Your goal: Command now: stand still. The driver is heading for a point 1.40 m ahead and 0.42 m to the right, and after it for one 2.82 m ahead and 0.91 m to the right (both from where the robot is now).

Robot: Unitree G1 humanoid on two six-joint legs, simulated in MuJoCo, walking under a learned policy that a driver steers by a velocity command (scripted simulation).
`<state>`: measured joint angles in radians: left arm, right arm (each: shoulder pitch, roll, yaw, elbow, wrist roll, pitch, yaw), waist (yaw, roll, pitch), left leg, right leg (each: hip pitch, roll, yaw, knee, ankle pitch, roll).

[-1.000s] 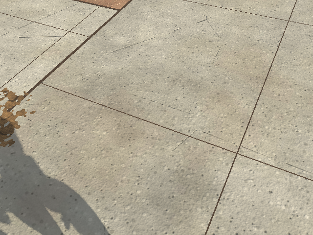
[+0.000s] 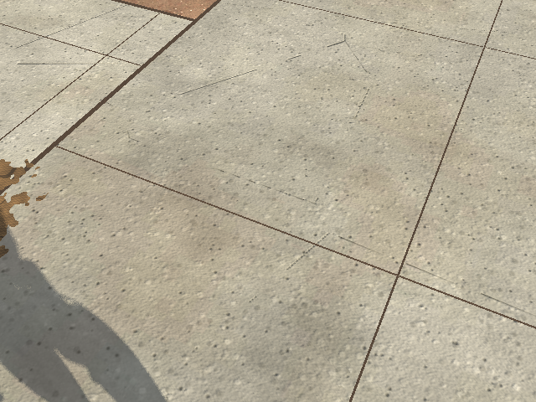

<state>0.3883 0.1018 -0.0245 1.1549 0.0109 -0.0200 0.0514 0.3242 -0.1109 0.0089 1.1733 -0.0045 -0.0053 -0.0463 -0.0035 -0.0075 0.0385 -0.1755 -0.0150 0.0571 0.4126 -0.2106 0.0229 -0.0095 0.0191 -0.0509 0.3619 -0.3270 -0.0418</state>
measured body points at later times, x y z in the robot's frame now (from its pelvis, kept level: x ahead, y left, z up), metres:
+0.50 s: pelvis +0.04 +0.02 -0.01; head +0.05 +0.04 +0.44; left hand -0.10 +0.22 -0.16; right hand +0.08 -0.21 -0.15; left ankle +0.09 +0.12 -0.73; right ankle -0.08 -0.09 -0.74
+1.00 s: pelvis +0.13 +0.05 +0.00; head +0.12 +0.05 +0.45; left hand +0.10 +0.26 -0.16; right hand +0.10 -0.15 -0.17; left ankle +0.12 +0.12 -0.74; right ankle +0.11 -0.06 -0.74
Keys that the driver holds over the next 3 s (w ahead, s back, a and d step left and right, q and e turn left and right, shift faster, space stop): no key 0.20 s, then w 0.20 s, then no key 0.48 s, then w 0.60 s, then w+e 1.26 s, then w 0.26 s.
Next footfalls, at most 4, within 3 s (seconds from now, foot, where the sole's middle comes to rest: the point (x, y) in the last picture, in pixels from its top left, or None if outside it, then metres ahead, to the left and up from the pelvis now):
0.54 left None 0.15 0.13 -0.78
0.86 right None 0.15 -0.07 -0.78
1.20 right None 0.23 -0.07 -0.78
1.66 left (240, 376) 0.58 0.11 -0.78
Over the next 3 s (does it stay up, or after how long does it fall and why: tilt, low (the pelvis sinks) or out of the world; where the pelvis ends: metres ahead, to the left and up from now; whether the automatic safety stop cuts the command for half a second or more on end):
stays up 1.07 -0.21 0.00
